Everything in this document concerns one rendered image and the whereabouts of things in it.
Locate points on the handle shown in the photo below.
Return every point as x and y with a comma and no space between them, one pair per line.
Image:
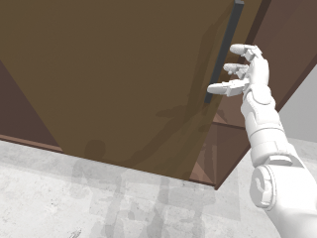
226,42

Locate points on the right robot upper arm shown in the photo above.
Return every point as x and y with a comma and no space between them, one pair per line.
288,196

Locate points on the right robot forearm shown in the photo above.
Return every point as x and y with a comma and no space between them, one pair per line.
265,132

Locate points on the left robot hand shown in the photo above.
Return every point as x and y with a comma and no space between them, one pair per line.
74,233

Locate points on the wardrobe door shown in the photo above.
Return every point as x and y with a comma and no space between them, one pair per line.
122,82
18,118

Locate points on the right robot hand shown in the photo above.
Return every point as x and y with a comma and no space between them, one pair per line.
255,73

